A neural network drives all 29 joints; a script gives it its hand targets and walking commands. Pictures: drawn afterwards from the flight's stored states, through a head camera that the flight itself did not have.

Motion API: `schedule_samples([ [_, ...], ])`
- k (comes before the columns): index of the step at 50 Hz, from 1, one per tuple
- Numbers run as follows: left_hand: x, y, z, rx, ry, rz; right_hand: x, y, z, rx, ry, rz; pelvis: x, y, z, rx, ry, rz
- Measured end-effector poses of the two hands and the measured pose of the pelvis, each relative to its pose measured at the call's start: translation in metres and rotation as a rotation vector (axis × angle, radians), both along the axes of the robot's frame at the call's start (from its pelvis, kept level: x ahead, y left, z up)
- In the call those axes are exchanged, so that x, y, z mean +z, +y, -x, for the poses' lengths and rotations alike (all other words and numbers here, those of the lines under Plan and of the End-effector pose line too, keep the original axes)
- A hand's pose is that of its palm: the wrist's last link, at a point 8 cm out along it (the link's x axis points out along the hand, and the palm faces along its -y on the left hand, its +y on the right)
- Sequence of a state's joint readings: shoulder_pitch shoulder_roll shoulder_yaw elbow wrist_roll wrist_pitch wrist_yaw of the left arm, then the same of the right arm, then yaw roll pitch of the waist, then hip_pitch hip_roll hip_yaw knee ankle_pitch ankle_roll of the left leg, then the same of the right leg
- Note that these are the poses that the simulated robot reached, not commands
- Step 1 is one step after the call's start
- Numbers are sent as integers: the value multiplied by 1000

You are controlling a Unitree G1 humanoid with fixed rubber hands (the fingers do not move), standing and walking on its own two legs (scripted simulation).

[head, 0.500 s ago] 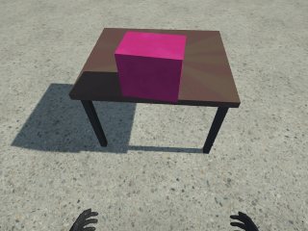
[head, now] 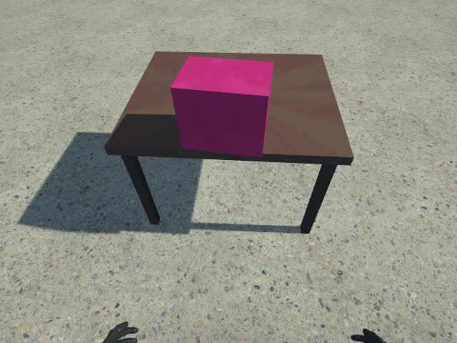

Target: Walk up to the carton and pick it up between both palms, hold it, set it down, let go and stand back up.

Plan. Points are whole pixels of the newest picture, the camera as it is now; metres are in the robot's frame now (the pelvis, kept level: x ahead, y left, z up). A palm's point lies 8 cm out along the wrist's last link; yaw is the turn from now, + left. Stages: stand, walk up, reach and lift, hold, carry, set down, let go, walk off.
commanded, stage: stand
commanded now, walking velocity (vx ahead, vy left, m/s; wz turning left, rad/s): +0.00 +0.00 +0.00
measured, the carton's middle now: (225, 107) +0.84 +0.05 -0.07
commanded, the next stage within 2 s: none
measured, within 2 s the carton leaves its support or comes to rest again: neither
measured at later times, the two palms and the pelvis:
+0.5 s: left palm out of the picture +0.11 +0.24 -0.10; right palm out of the picture +0.10 -0.25 -0.10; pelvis +0.00 +0.00 +0.00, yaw +0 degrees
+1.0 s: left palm out of the picture +0.09 +0.25 -0.10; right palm out of the picture +0.08 -0.25 -0.10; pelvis +0.00 +0.00 +0.00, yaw -1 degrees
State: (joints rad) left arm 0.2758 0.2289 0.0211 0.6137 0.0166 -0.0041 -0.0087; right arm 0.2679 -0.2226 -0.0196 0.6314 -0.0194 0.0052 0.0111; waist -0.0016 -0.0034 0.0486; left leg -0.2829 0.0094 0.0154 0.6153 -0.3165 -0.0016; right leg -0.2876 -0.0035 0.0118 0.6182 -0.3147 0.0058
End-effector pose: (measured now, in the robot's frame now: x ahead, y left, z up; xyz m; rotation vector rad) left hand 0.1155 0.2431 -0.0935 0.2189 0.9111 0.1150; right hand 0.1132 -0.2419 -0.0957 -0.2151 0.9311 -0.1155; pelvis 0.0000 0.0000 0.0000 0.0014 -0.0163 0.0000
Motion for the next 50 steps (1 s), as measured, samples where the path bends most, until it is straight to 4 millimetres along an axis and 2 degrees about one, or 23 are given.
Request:
schedule_samples([
  [13, -4, 0, 9, 2, 37, 3, -3, -3, 13, -8, 45, 6, 1, 0, -1, -2, 4, 0],
  [32, -3, 1, 13, 2, 46, -5, -1, -5, 14, -14, 39, 9, 3, -1, -1, -7, -7, -2],
  [50, -6, 3, 27, 5, 88, -8, -5, -7, 33, -24, 90, 13, 4, -1, 3, -10, -6, -2],
])
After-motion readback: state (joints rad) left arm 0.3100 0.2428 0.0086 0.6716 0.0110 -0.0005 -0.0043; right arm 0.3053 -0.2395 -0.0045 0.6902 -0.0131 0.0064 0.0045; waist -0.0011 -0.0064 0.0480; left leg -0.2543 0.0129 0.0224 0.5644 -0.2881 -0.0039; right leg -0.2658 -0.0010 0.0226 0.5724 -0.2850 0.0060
